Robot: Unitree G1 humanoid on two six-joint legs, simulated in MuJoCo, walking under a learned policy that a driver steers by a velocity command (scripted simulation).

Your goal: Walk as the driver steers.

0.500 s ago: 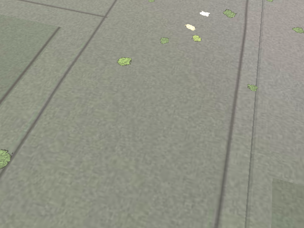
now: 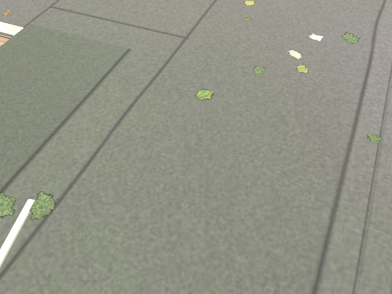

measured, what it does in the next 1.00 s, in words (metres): walks ahead: left foot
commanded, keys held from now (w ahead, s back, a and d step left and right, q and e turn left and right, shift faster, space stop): no key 0.20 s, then w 0.80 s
